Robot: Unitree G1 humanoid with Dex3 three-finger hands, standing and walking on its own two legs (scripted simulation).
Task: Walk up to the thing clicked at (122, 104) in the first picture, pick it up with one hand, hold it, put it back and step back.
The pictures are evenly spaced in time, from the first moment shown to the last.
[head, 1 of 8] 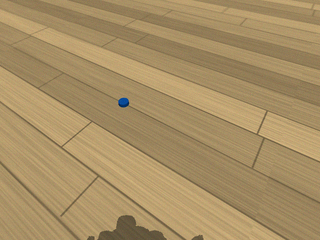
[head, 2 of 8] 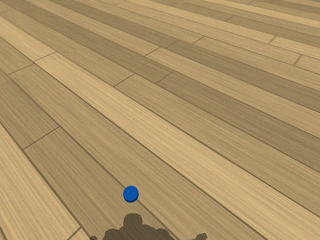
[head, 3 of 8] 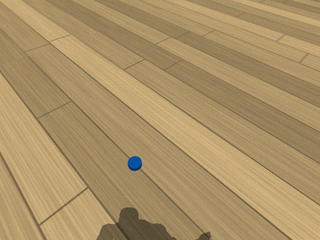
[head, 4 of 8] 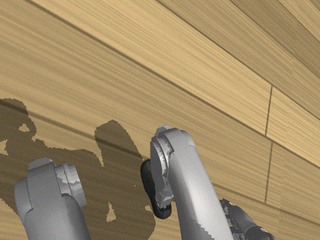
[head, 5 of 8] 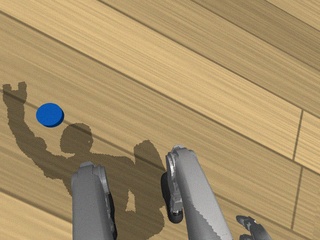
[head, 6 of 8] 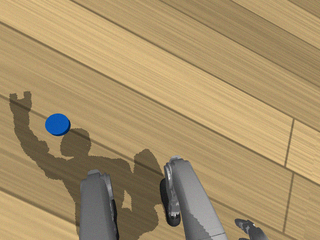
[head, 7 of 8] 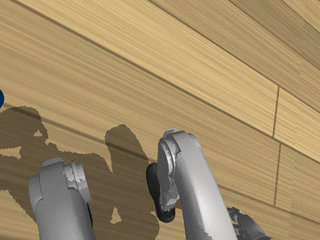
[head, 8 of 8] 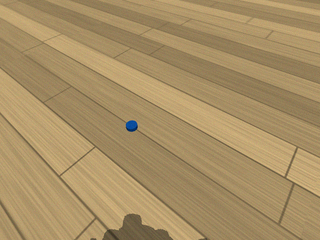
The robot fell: no
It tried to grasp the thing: yes
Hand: left
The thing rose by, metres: 0.00
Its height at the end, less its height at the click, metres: +0.00
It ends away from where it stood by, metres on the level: 0.00
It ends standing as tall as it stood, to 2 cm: yes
